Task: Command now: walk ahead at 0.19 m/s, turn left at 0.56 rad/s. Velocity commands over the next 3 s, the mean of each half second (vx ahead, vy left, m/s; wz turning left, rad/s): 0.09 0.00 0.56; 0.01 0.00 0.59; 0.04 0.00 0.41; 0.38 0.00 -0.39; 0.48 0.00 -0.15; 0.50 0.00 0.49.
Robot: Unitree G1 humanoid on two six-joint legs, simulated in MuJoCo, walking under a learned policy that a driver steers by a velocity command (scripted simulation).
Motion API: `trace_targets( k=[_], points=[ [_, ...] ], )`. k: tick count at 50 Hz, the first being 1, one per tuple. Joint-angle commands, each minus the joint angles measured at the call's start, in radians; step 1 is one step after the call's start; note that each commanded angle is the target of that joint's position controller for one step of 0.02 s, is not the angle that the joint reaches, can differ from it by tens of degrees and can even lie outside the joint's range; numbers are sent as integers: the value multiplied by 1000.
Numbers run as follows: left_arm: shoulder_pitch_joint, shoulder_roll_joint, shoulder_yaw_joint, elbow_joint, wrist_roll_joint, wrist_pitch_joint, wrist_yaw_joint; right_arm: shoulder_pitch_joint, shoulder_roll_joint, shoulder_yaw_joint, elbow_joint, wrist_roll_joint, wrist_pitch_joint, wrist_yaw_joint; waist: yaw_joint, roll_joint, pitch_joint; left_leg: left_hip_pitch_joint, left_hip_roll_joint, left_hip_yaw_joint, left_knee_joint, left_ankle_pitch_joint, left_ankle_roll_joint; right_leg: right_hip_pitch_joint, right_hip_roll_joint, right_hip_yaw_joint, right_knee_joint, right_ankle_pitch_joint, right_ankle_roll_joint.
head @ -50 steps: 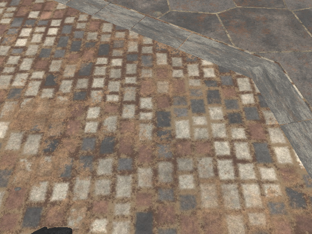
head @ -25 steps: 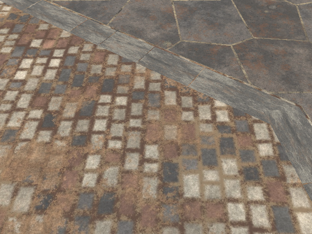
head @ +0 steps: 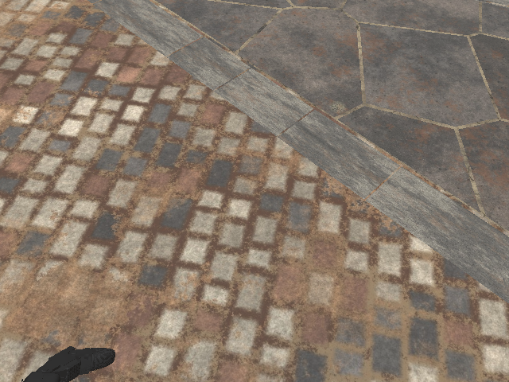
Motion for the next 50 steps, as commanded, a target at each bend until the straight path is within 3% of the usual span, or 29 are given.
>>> trace_targets(
  k=[1,2,3,4,5,6,7,8,10,11,13,19,22,24,25,26,27,28,29,30,31,33,37,41,45,47,48,49,50],
  points=[
    [27,124,47,-54,-1,-19,-2,-29,-140,-41,-69,-3,7,-17,60,152,-120,8,206,-216,54,457,67,194,40,-16,-79,6,-28],
    [77,129,52,-41,5,-26,0,-62,-125,-37,-84,-2,9,-17,95,148,-134,2,178,-214,127,422,41,268,19,-27,-149,85,-51],
    [135,165,59,-36,21,-30,7,-53,-78,-22,-101,-13,5,-14,108,80,-223,-38,124,-161,287,305,2,440,-97,39,-144,284,-104],
    [141,203,59,-51,43,-20,16,101,-13,-3,-96,-28,0,-9,33,-158,-319,-254,2,-66,534,-311,-57,716,-340,284,-73,706,-247],
    [190,190,67,-29,18,3,12,204,-82,-5,-88,-8,0,-2,30,-280,-414,-394,15,-2,736,-467,-92,802,-495,534,-98,547,-385],
    [149,135,55,-53,2,16,13,157,-162,-29,-63,1,14,-4,54,-137,-340,-432,69,-5,830,-381,-127,718,-431,480,-132,326,-359],
    [114,101,44,-62,4,30,17,60,-187,-41,-75,2,34,-10,74,-69,-258,-455,93,30,858,-301,-147,635,-363,343,-147,190,-308],
    [73,88,36,-66,7,43,19,20,-181,-45,-83,2,54,-16,69,-47,-195,-447,114,47,846,-257,-160,534,-311,256,-176,106,-283],
    [26,111,41,-55,17,57,25,6,-132,-36,-101,2,72,-18,47,-99,-108,-375,137,100,771,-186,-166,363,-234,118,-243,21,-270],
    [25,112,44,-48,20,59,27,13,-106,-31,-103,2,72,-18,46,-120,-104,-349,135,125,728,-171,-167,346,-217,72,-259,26,-276],
    [36,115,49,-35,17,62,32,0,-87,-25,-113,-5,68,-17,56,-126,-131,-332,150,141,655,-159,-167,376,-241,38,-265,82,-306],
    [11,160,70,-13,0,78,30,-64,-91,-20,-148,-9,66,9,74,-125,-152,-209,190,184,417,-75,-124,374,-293,-42,-280,2,-316],
    [9,176,76,4,-17,85,24,-55,-100,-26,-151,-10,68,24,58,-121,-142,-142,178,215,263,-34,-84,383,-307,-69,-241,-37,-283],
    [29,158,75,27,-33,92,25,9,-111,-39,-125,-14,66,28,29,-87,-140,-13,140,233,85,70,-30,324,-270,-130,-141,-119,-205],
    [75,115,67,47,-27,96,21,33,-160,-55,-125,-17,65,20,35,52,-105,62,217,81,-48,183,27,208,-201,-213,26,-260,-112],
    [85,65,51,10,23,96,13,15,-272,-75,-161,-14,65,1,80,364,-73,136,470,-285,-88,447,174,-60,-36,-291,324,-626,3],
    [-44,113,68,-27,14,88,25,17,-273,-72,-178,-57,43,10,-7,286,-93,16,511,-364,-143,379,280,-101,10,-115,503,-663,-3],
    [-50,134,78,-23,-8,89,31,-33,-243,-64,-174,-64,22,14,26,208,-73,-8,453,-276,-152,296,235,-99,-14,-72,564,-567,-21],
    [-9,137,84,-1,-10,93,37,-98,-212,-58,-178,-42,12,11,63,168,-64,-11,399,-210,-139,248,174,-101,-25,-61,562,-474,-28],
    [14,136,88,23,-2,98,45,-129,-175,-45,-185,-25,10,8,71,153,-78,2,371,-176,-126,262,141,-93,-30,-59,568,-426,-20],
    [29,135,89,26,5,98,46,-144,-163,-38,-189,-19,11,2,80,164,-88,-11,351,-153,-115,326,137,-64,-20,-62,593,-385,-8],
    [37,121,87,25,-6,92,40,-129,-146,-29,-191,-24,15,-5,83,160,-122,10,328,-136,-101,391,143,-32,-2,-63,591,-341,6],
    [-14,91,72,9,-13,83,32,-89,-167,-40,-185,-17,25,-17,50,169,-123,85,313,-176,-70,373,145,-20,11,-48,366,-323,22],
    [-19,98,70,7,-20,74,17,-100,-188,-51,-195,-18,37,-10,39,191,-121,34,311,-257,-55,345,161,95,34,-39,216,-367,16],
    [15,110,74,10,-26,59,1,-133,-187,-54,-203,-6,46,0,50,200,-133,40,292,-346,-22,415,151,190,50,-31,62,-370,-5],
    [72,110,80,28,-23,51,-4,-173,-178,-52,-210,10,51,-3,92,186,-142,11,249,-344,19,384,106,309,46,-50,-145,-221,-28],
    [102,137,90,37,-15,50,-1,-164,-156,-47,-211,11,51,-7,95,151,-156,-62,207,-313,62,261,61,423,-22,-20,-210,-104,-55],
    [109,199,101,26,0,57,6,-103,-100,-33,-205,-5,50,-5,57,-57,-185,-193,100,-174,261,-61,-1,544,-226,158,-226,29,-134],
    [93,240,107,30,29,61,4,-111,-139,-48,-230,2,42,-8,44,-269,-109,-392,-21,-11,439,-369,-60,496,-381,377,-252,182,-312]
  ],
)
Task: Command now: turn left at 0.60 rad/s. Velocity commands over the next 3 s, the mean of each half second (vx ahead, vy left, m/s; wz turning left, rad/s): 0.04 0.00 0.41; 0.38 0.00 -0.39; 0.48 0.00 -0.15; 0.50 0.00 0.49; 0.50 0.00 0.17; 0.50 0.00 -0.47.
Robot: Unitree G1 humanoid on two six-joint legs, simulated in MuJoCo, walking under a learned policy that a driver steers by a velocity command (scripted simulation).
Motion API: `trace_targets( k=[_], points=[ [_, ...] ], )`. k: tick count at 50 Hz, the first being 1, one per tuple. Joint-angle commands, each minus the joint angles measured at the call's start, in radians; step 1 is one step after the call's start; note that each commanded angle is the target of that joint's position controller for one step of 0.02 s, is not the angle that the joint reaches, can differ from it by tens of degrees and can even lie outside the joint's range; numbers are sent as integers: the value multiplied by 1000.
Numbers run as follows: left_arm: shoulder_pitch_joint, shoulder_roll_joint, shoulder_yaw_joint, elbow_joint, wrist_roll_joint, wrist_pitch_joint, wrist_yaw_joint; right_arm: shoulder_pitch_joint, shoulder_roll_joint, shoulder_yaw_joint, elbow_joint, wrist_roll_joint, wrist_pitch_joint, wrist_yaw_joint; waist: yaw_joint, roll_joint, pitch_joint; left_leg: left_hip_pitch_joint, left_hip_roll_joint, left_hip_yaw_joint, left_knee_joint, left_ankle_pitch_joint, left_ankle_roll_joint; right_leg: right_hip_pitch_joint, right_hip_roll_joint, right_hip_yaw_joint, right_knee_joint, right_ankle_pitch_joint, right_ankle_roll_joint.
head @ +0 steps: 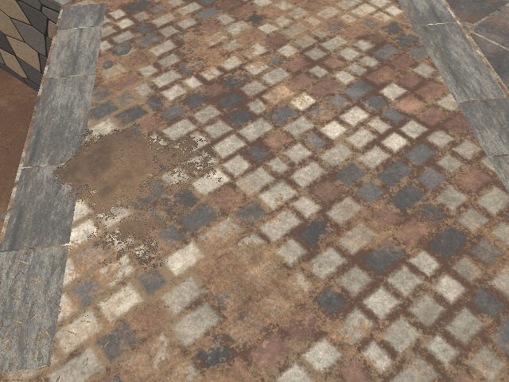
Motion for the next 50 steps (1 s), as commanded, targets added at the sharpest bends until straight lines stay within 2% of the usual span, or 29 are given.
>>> trace_targets(
  k=[1,2,3,4,6,9,12,15,17,18,19,20,21,22,23,24,25,26,28,30,36,42,44,45,46,47,48,49,50],
  points=[
    [6,186,45,-72,25,-11,8,57,-191,-64,-73,-16,-24,-7,-9,-246,-87,-221,42,50,445,-289,-52,144,-470,430,-188,413,-282],
    [-39,134,29,-84,17,-10,15,66,-208,-76,-46,-8,-20,-4,-23,-192,-74,-218,55,61,518,-221,-67,122,-405,322,-173,377,-241],
    [-66,118,24,-91,7,-6,21,81,-180,-74,-23,-6,-9,-6,-30,-164,-60,-227,61,74,555,-166,-86,124,-339,236,-162,317,-197],
    [-69,108,20,-91,-7,-4,27,77,-156,-68,-22,-7,-1,-6,-16,-169,-44,-261,67,82,589,-119,-103,141,-320,195,-157,326,-189],
    [-35,116,18,-84,-1,7,37,41,-109,-52,-38,4,1,2,9,-180,-37,-266,80,141,551,-73,-122,154,-287,111,-166,368,-195],
    [26,146,28,-71,7,21,44,-28,-81,-36,-74,3,-3,8,59,-203,-67,-276,123,181,408,-65,-137,258,-320,84,-164,409,-220],
    [11,186,42,-72,-1,30,34,-37,-63,-22,-89,-5,-4,20,63,-213,-89,-159,155,230,253,-64,-126,229,-341,30,-163,431,-218],
    [17,206,47,-61,-16,31,19,-21,-71,-23,-88,-5,0,28,60,-225,-90,-43,141,269,111,-53,-98,185,-348,6,-142,443,-208],
    [8,202,39,-45,-37,27,11,30,-58,-22,-69,-12,0,29,20,-205,-93,71,117,275,-90,47,-54,160,-338,8,-90,427,-184],
    [5,171,25,-34,-45,24,7,81,-55,-23,-43,-16,-2,28,-9,-181,-99,194,103,280,-252,180,-22,105,-313,-10,-46,378,-145],
    [58,95,-5,-8,-29,12,-4,117,-65,-21,-29,-21,-4,21,-13,-95,-145,386,156,202,-318,304,0,-8,-265,-53,2,179,-64],
    [77,-6,-48,-28,36,0,-24,159,-134,-25,-34,-29,-6,4,13,188,-216,563,409,-77,-283,566,70,-192,-160,-139,223,-285,42],
    [29,82,-19,-41,-2,3,-14,185,-177,-39,-23,-45,-21,12,-48,214,-184,418,509,-188,-347,235,240,-305,-111,-97,392,-422,62],
    [-12,172,8,-42,-31,6,-8,182,-174,-42,-17,-41,-41,20,-76,134,-109,372,476,-183,-411,-58,253,-363,-128,-56,521,-383,56],
    [-19,179,18,-40,-42,7,-9,152,-152,-35,3,-35,-59,18,-61,140,-47,338,435,-143,-446,-242,208,-413,-135,-29,562,-307,40],
    [7,168,22,-15,-43,10,-6,117,-133,-27,5,-29,-74,12,-44,151,-10,329,404,-103,-473,-281,168,-437,-139,-13,576,-236,32],
    [19,168,26,-6,-40,10,-3,101,-114,-20,13,-25,-85,6,-37,150,28,314,393,-66,-501,-248,152,-451,-137,7,579,-162,34],
    [32,156,27,4,-41,5,-3,106,-94,-14,18,-30,-97,1,-31,133,39,309,385,-30,-516,-199,141,-454,-129,18,599,-96,31],
    [58,130,28,20,-44,-7,-3,110,-67,-10,29,-40,-121,-4,-20,98,36,339,381,45,-532,-96,132,-485,-121,44,607,6,32],
    [62,111,27,22,-40,-12,-3,117,-58,-12,43,-42,-137,-5,-18,72,36,362,386,103,-543,-26,135,-516,-122,62,576,69,46],
    [39,72,12,-12,-28,-9,-17,120,-85,-28,90,-36,-143,-1,-22,42,69,358,412,243,-568,104,154,-524,-146,41,406,177,82],
    [-78,41,-16,-92,-33,-20,-52,178,-114,-46,143,-13,-132,12,-68,11,128,402,432,371,-540,211,144,-492,-163,-56,222,156,10],
    [-94,46,-18,-117,-35,-21,-62,184,-128,-52,156,-2,-124,17,-64,15,124,429,436,396,-497,293,134,-451,-146,-94,179,94,-27],
    [-81,58,-13,-126,-34,-20,-63,177,-142,-56,159,1,-120,18,-46,27,102,436,433,413,-443,450,125,-397,-119,-122,164,51,-49],
    [-38,80,-2,-127,-33,-18,-62,167,-159,-59,159,5,-116,18,-13,45,52,438,427,434,-348,682,112,-301,-76,-158,163,14,-73],
    [83,115,22,-104,-36,-15,-58,147,-168,-59,157,10,-109,17,64,47,-33,407,402,471,-168,889,87,-123,-20,-190,136,24,-102],
    [256,183,60,-57,-40,-8,-44,153,-148,-47,151,12,-110,15,150,24,-145,296,354,504,67,926,46,156,37,-192,108,58,-141],
    [396,280,93,-28,-46,5,-20,172,-84,-22,120,-15,-121,13,190,-122,-237,-38,291,497,411,496,-20,490,-123,104,68,-43,-226],
    [336,355,92,-66,-45,-10,-19,199,16,15,66,-31,-152,14,88,-311,-369,-336,82,311,728,-235,-74,654,-375,741,-139,-289,-405]
  ],
)
Over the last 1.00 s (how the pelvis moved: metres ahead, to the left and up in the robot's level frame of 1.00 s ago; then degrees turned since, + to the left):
0.10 -0.01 -0.01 36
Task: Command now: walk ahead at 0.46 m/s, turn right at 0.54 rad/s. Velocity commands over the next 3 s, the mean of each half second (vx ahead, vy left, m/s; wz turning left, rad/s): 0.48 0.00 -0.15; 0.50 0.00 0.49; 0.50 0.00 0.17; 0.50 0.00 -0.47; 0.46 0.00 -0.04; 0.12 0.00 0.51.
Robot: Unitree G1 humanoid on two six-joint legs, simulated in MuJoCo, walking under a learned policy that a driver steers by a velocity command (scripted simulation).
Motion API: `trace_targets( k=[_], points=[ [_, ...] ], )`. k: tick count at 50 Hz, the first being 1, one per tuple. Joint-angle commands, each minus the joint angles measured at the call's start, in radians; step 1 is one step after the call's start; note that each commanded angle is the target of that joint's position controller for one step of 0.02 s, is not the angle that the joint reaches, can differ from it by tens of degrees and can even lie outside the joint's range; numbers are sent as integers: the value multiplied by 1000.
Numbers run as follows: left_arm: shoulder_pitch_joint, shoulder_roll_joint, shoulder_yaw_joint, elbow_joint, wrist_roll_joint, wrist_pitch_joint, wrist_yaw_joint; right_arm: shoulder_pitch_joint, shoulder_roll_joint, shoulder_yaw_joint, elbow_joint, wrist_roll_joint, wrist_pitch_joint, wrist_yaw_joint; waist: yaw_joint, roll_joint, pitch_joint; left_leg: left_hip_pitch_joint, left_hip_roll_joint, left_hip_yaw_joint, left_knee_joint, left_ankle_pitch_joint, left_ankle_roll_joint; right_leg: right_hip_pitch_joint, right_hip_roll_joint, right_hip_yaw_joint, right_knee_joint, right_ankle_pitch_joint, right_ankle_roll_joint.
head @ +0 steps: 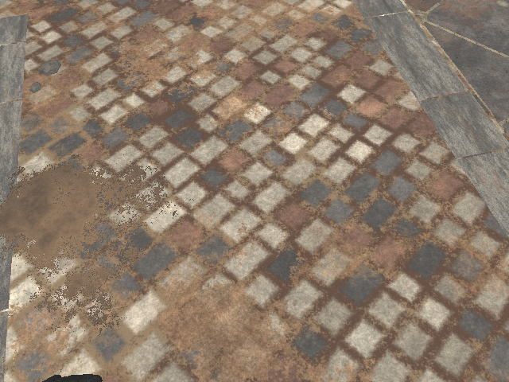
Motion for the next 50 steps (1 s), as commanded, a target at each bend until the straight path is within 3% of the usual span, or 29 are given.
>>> trace_targets(
  k=[1,2,3,4,6,8,10,13,16,19,21,22,23,24,25,26,27,28,29,30,31,34,39,43,45,47,48,49,50],
  points=[
    [326,245,71,-17,5,-19,15,-91,-123,-2,-163,18,-82,8,179,-124,-394,-773,-123,-304,697,-63,26,899,-352,880,-429,-393,-298],
    [305,194,55,-1,13,-32,13,-151,-137,-3,-185,43,-97,13,165,-106,-257,-815,-79,-286,661,18,55,790,-321,726,-419,-309,-255],
    [243,168,46,-5,12,-39,12,-153,-126,0,-181,22,-106,6,114,-29,-166,-778,-32,-281,563,98,69,640,-271,599,-406,-183,-218],
    [181,132,35,-19,18,-42,16,-147,-133,-7,-169,-8,-103,-1,77,-32,-129,-711,-2,-285,478,152,69,528,-230,506,-408,-66,-196],
    [128,128,31,-50,32,-44,25,-109,-127,-10,-160,-22,-82,6,34,-58,-106,-622,5,-282,421,211,52,405,-191,438,-450,75,-203],
    [130,131,29,-38,27,-51,35,-92,-103,-4,-147,-28,-61,11,16,-41,-91,-610,1,-254,349,255,20,349,-177,352,-470,197,-207],
    [151,127,23,-16,27,-57,44,-144,-77,9,-154,-25,-52,14,36,-50,-59,-633,3,-230,221,375,-3,332,-152,266,-488,271,-184],
    [182,131,17,10,27,-58,49,-252,-45,27,-168,-13,-60,26,88,-68,-34,-582,-22,-200,-15,599,8,322,-110,168,-495,242,-125],
    [236,154,20,45,26,-62,48,-341,-44,34,-190,6,-68,43,133,-62,0,-583,-43,-191,-135,691,37,387,-161,171,-520,158,-119],
    [258,159,23,77,27,-51,48,-377,-56,32,-211,10,-72,64,136,-48,22,-660,-59,-204,-194,613,84,538,-218,156,-483,230,-108],
    [254,167,28,86,26,-40,54,-362,-65,28,-219,8,-71,77,115,-52,7,-655,-86,-201,-207,513,118,618,-241,132,-422,394,-88],
    [242,177,31,84,29,-35,58,-324,-79,21,-214,6,-68,78,90,-66,-26,-599,-115,-181,-203,462,136,641,-237,113,-364,571,-75],
    [233,186,33,79,34,-28,64,-256,-102,8,-200,3,-63,76,54,-85,-83,-508,-153,-151,-187,412,155,660,-226,96,-267,774,-61],
    [213,186,30,70,36,-17,69,-130,-138,-13,-170,0,-59,70,-17,-76,-164,-342,-197,-119,-207,417,183,637,-191,55,-86,911,-36],
    [213,169,19,52,45,-15,78,8,-186,-31,-152,-1,-53,60,-83,-31,-263,-67,-120,-239,-196,469,231,460,-164,31,164,763,-1],
    [350,66,-15,17,56,-39,65,85,-294,-58,-150,-4,-53,57,-21,210,-406,339,144,-752,-215,330,437,27,18,27,595,145,87],
    [308,86,-22,26,47,-67,50,116,-203,-38,-137,11,-52,57,-57,208,-470,444,196,-1030,-387,184,464,-157,90,162,710,-373,93],
    [201,148,-7,-9,6,-91,34,64,-156,-22,-148,8,-47,49,-73,142,-322,350,171,-897,-412,118,401,-251,18,208,738,-313,72],
    [130,144,-13,-33,3,-106,31,1,-145,-18,-164,3,-42,45,-55,42,-220,199,136,-789,-430,162,366,-248,-27,190,671,-242,59],
    [97,137,-11,-42,25,-112,32,-50,-130,-11,-175,0,-37,43,-20,-23,-132,52,103,-707,-453,271,355,-222,-56,174,575,-202,63],
    [105,138,-5,-44,41,-108,36,-80,-114,-3,-186,-9,-37,40,15,-13,-103,-45,69,-648,-478,370,348,-158,-82,173,508,-169,71],
    [159,105,-12,-36,54,-83,43,-113,-123,-6,-192,-5,-35,26,61,47,-85,-192,21,-545,-510,530,359,-83,-93,136,377,-144,127],
    [-23,53,-34,-78,50,-80,46,-56,-167,-21,-158,9,-21,2,-8,66,-60,-311,-64,-439,-495,468,290,32,-30,104,-8,191,175],
    [-85,91,-17,-96,28,-93,36,0,-161,-22,-132,19,-5,-5,-26,90,-72,-223,-30,-541,-419,348,255,85,-2,148,-147,229,161],
    [-60,116,-2,-92,25,-100,33,-9,-157,-24,-133,15,2,-7,-1,113,-75,-168,-3,-604,-355,337,235,114,-8,162,-170,149,131],
    [60,143,20,-64,28,-107,39,-26,-124,-15,-143,9,6,-4,69,117,-117,-184,-42,-600,-233,371,196,289,-20,142,-223,102,80],
    [183,187,35,-56,45,-111,46,-23,-62,7,-158,-1,3,2,125,40,-233,-264,-99,-533,0,304,161,505,-153,259,-215,38,19],
    [283,274,58,-29,61,-98,49,105,8,31,-184,16,-6,3,90,-246,-371,-584,-244,-379,335,-42,91,840,-384,674,-280,-158,-138],
    [302,220,51,-18,37,-90,40,119,-72,21,-178,29,-10,0,97,-288,-349,-750,-177,-374,516,-108,73,843,-443,891,-352,-396,-169]
  ],
)
Over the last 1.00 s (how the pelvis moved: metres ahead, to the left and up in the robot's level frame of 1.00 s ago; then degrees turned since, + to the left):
0.18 0.00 -0.02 -6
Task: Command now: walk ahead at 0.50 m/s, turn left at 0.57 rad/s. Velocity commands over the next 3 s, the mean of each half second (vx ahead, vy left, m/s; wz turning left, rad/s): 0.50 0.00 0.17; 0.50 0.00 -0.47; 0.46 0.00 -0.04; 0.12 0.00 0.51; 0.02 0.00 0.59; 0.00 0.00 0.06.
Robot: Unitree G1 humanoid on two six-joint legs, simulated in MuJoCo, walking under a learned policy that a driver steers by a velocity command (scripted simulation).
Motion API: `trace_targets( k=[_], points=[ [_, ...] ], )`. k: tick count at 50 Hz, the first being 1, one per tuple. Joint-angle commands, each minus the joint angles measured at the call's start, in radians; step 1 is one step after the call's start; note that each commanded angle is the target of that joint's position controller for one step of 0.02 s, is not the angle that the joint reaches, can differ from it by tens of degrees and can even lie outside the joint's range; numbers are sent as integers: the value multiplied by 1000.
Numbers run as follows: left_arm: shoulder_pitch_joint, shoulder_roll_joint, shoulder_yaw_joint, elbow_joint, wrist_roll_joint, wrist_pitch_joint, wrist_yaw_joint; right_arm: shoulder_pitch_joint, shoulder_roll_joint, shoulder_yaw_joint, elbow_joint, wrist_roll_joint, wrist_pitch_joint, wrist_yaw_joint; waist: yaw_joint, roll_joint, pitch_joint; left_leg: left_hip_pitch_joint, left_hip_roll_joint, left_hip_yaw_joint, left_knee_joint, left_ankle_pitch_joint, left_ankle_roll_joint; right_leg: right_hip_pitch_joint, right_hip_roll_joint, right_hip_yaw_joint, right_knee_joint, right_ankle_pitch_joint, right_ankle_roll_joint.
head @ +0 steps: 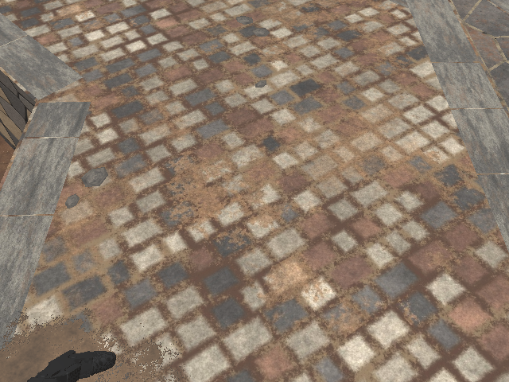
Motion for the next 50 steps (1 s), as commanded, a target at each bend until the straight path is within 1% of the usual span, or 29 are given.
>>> trace_targets(
  k=[1,2,3,5,8,11,13,15,17,19,20,21,22,23,24,25,26,27,28,30,33,38,43,45,46,47,48,49,50],
  points=[
    [271,164,67,-4,-9,8,6,15,-125,-12,-97,12,-21,0,146,-189,-158,-614,82,39,500,8,-25,670,-424,658,-247,-449,-207],
    [226,139,57,-8,-2,14,8,-55,-131,-17,-110,0,-15,-2,141,-117,-82,-596,113,75,497,85,-31,561,-380,506,-250,-318,-174],
    [194,117,50,-1,2,17,9,-96,-120,-18,-124,-10,-15,1,128,-99,-24,-578,139,79,455,138,-35,470,-336,396,-269,-186,-165],
    [176,95,42,15,8,13,11,-98,-83,-17,-131,-3,-9,11,98,-142,5,-505,174,95,394,191,-35,374,-280,261,-316,-61,-154],
    [200,110,49,55,-3,1,3,-118,-25,-1,-138,-8,-2,14,87,-120,18,-499,171,109,283,211,-40,345,-278,174,-365,51,-192],
    [203,141,58,85,-11,4,1,-186,-8,12,-152,-17,-12,22,92,-92,25,-511,177,123,104,326,-44,371,-279,99,-386,148,-206],
    [218,152,56,106,-25,13,1,-260,5,22,-166,-22,-28,33,111,-88,39,-468,180,171,-35,421,-41,359,-252,61,-389,183,-196],
    [259,169,57,128,-35,24,1,-337,11,28,-181,-18,-42,43,137,-87,53,-409,156,205,-143,471,-45,349,-240,48,-379,193,-188],
    [303,187,61,150,-39,35,2,-388,-3,24,-197,-10,-52,52,148,-95,59,-375,135,209,-212,472,-41,380,-261,74,-356,200,-182],
    [317,200,65,165,-43,47,7,-393,-30,14,-204,-6,-61,58,127,-112,55,-330,122,199,-273,438,-22,419,-286,106,-319,213,-164],
    [313,208,67,170,-43,53,10,-364,-47,6,-198,-6,-65,57,100,-120,40,-268,112,203,-301,423,-8,425,-290,112,-283,254,-152],
    [297,209,66,170,-45,56,12,-287,-71,-9,-175,-10,-67,52,46,-116,-3,-134,95,218,-347,436,14,405,-266,88,-197,357,-129],
    [300,184,56,168,-39,55,13,-159,-116,-33,-138,-19,-65,41,-15,-102,-94,80,104,215,-349,452,42,339,-212,50,-38,395,-99],
    [286,115,29,133,-12,49,13,20,-192,-56,-114,-41,-59,25,-88,3,-255,376,305,18,-304,473,108,141,-147,7,266,129,-55],
    [412,8,-2,114,-23,35,13,47,-247,-63,-104,-48,-48,24,-27,262,-386,614,529,-386,-396,292,246,-187,-15,-6,580,-450,-2],
    [363,119,26,130,-48,30,13,42,-149,-41,-102,-39,-45,25,-60,165,-324,538,501,-424,-463,153,237,-281,-55,88,700,-453,1],
    [288,155,42,107,-61,30,12,-13,-107,-26,-95,-28,-48,25,-46,138,-180,427,465,-270,-485,171,201,-332,-92,74,719,-366,-4],
    [253,143,42,103,-53,35,16,-73,-74,-16,-91,-27,-51,27,-17,95,-115,314,420,-167,-515,240,180,-306,-127,58,695,-288,2],
    [235,132,45,100,-40,43,17,-121,-42,-8,-86,-30,-56,31,12,95,-59,217,386,-85,-551,304,170,-277,-148,57,656,-235,8],
    [261,89,43,106,-41,69,14,-170,-26,-10,-71,-40,-71,32,60,103,-20,91,362,23,-619,392,163,-185,-172,61,622,-175,19],
    [214,58,39,77,-34,91,13,-185,-54,-25,-41,-40,-89,25,78,56,28,44,372,136,-670,501,175,-212,-181,66,543,-101,36],
    [74,37,25,28,-30,84,-19,-156,-108,-43,-2,-34,-81,8,37,25,62,72,347,307,-684,541,144,-182,-163,14,258,137,19],
    [-49,65,30,-39,-28,91,-42,-99,-154,-61,40,-5,-55,6,7,16,97,211,390,370,-631,571,107,-191,-141,-43,122,67,-36],
    [-29,90,44,-54,-24,96,-45,-102,-183,-70,45,4,-41,4,36,37,61,254,391,402,-516,834,85,-113,-89,-98,107,-34,-74],
    [42,115,61,-43,-24,100,-44,-111,-195,-73,44,10,-33,3,83,46,8,253,377,425,-388,998,70,-3,-44,-134,98,-71,-98],
    [195,159,90,-3,-28,104,-36,-122,-183,-67,40,13,-25,1,169,28,-72,191,337,461,-180,1066,39,208,14,-158,46,-34,-131],
    [371,243,128,42,-35,114,-18,-99,-143,-48,26,-11,-28,-3,236,-62,-166,-37,293,467,123,826,-12,516,-41,-15,31,-5,-183],
    [328,365,141,28,-44,106,-10,-13,6,-1,-36,-54,-50,5,104,-343,-232,-479,85,382,479,-65,-82,789,-295,575,-99,-207,-368],
    [343,287,115,-14,-35,84,-19,-98,-70,-6,-41,-17,-85,15,176,-212,-362,-578,68,138,591,-113,-66,836,-370,822,-257,-364,-409]
  ],
)
Over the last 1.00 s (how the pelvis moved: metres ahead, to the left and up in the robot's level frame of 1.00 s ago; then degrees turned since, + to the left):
0.61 -0.03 0.01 15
